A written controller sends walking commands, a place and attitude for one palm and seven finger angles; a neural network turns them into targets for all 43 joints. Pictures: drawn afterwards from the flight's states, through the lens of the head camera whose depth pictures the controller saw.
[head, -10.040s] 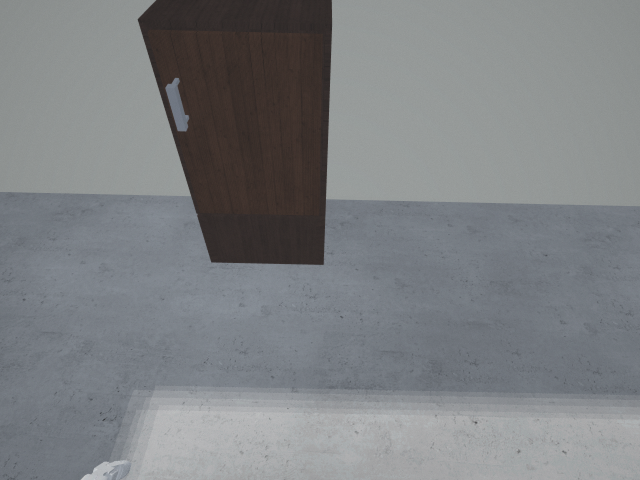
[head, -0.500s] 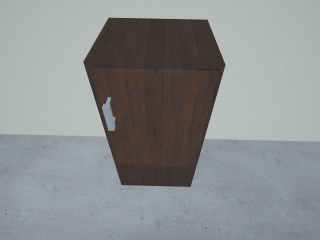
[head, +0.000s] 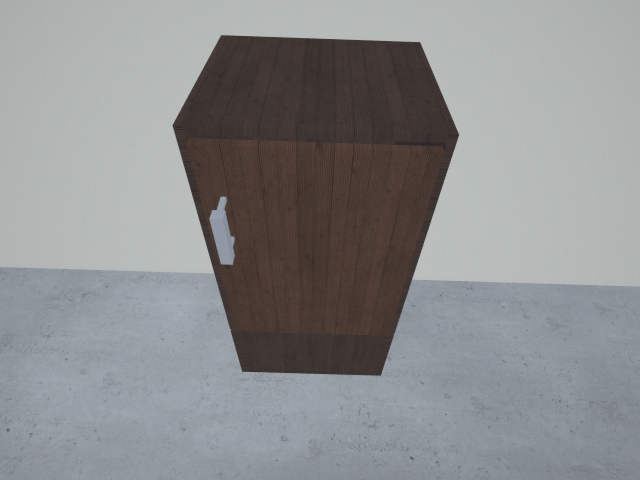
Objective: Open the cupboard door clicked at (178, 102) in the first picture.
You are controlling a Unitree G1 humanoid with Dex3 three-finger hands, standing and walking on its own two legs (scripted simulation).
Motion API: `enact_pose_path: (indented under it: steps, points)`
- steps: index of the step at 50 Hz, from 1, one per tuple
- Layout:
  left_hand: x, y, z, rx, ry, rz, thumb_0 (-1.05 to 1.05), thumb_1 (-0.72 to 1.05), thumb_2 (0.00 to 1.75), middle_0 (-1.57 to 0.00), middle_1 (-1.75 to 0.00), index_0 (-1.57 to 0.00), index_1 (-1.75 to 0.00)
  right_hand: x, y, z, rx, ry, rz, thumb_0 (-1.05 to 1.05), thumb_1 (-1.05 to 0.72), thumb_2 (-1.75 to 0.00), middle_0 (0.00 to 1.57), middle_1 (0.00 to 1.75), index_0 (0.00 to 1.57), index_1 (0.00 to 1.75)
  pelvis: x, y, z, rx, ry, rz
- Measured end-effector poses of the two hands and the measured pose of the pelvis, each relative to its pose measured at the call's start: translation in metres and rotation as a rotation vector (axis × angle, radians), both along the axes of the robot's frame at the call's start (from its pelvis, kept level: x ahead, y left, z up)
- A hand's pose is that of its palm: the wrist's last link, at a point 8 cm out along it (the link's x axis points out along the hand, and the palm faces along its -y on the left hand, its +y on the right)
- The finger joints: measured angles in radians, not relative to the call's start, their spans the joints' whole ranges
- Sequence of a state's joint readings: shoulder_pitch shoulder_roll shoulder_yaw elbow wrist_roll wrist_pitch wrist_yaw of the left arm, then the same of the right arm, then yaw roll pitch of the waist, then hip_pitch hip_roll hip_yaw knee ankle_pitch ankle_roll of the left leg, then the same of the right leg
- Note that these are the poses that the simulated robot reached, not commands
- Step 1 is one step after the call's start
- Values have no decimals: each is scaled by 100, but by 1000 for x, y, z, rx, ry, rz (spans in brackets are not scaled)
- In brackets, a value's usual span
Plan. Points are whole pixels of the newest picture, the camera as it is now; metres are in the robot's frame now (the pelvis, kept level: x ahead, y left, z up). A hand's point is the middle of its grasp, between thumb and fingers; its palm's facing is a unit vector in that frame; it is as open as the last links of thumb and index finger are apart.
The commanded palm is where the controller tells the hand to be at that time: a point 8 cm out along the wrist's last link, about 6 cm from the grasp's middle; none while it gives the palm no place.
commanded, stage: raise the hand with hooked fingers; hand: left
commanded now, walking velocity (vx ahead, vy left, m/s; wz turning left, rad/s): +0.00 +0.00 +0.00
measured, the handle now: (225, 230) +0.54 +0.21 -0.05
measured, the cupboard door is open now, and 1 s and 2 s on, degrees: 0 0 0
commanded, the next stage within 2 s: none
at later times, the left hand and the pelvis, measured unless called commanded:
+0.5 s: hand (179, 477) +0.15 +0.19 -0.10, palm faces +0.16 -0.99 -0.01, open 9.0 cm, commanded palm +0.15 +0.25 -0.06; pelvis +0.01 -0.02 -0.09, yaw +4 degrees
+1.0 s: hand (141, 408) +0.22 +0.25 -0.05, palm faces +0.11 -0.99 -0.09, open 12.1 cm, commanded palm +0.19 +0.29 -0.05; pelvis +0.01 -0.01 -0.10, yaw +5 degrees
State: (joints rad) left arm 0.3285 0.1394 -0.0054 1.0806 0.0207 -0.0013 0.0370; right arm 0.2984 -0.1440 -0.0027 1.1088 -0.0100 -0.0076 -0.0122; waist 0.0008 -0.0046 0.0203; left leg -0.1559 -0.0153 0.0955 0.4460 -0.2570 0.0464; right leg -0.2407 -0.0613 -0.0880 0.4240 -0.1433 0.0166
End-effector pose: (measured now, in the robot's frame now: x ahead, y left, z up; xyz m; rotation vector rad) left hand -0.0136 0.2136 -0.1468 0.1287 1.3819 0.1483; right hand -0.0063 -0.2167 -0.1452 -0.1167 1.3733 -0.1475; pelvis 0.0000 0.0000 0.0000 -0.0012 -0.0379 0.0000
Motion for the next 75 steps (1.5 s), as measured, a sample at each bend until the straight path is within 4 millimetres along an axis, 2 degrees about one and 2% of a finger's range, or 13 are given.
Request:
enact_pose_path:
  steps: [2,7,11,14,18,23,27,32,37,48,53,64,75]
  points:
    - [6,1,4,-4,-37,45,1,91,90,-20,-30,-20,-30,4,1,0,-5,-33,4,1,-90,-90,20,30,19,30,-1,2,-2,-1,-2,-2]
    - [100,34,80,141,-612,119,4,93,88,-20,-32,-20,-32,48,-16,14,-72,-359,25,2,-92,-90,20,30,20,30,0,3,-8,11,15,37]
    - [177,24,138,104,-1066,44,3,86,86,-20,-36,-20,-36,104,-30,27,-102,-599,98,2,-92,-90,20,30,20,30,-4,3,-20,2,69,76]
    - [208,6,148,-27,-1326,-19,2,79,83,-20,-40,-20,-39,147,-37,42,-126,-742,159,2,-91,-90,20,30,20,30,-6,-2,-37,7,138,62]
    - [201,-6,113,-149,-1395,-129,1,69,80,-21,-45,-21,-45,196,-44,57,-158,-869,242,2,-91,-90,20,30,20,30,-4,-11,-62,8,196,53]
    - [151,14,54,-112,-1169,-47,1,57,75,-23,-52,-23,-52,246,-38,52,-167,-916,328,1,-90,-90,20,30,19,30,3,-18,-87,-8,260,66]
    - [129,42,69,44,-1226,12,2,47,71,-23,-58,-23,-58,268,-19,27,-129,-884,395,1,-90,-90,20,30,19,30,7,-22,-100,-42,298,91]
    - [162,44,107,71,-1452,-142,2,35,66,-23,-66,-23,-65,264,9,-18,-31,-808,425,1,-90,-90,20,30,20,30,4,-21,-112,-80,335,115]
    - [209,40,86,-132,-1295,-258,1,23,61,-24,-73,-24,-73,232,15,-43,29,-709,303,1,-90,-90,20,30,20,30,4,-19,-112,-68,361,96]
    - [201,85,112,31,-1329,-90,1,-2,50,-26,-90,-26,-89,181,-27,-22,-116,-592,219,2,-90,-90,20,30,20,30,13,-8,-93,-61,353,85]
    - [208,86,86,-60,-1281,-152,1,-14,45,-27,-97,-27,-97,185,-36,-18,-167,-612,251,2,-90,-90,20,30,20,30,6,-3,-99,-69,352,90]
    - [222,115,122,-12,-1391,-141,0,-39,35,-29,-113,-29,-113,196,-5,6,-124,-700,281,1,-90,-90,20,30,20,30,2,5,-88,-75,319,87]
    - [238,128,109,-66,-1296,-168,-1,-49,30,-30,-120,-30,-119,187,4,-1,-112,-648,305,1,-90,-90,20,30,20,30,0,10,-85,-78,314,87]
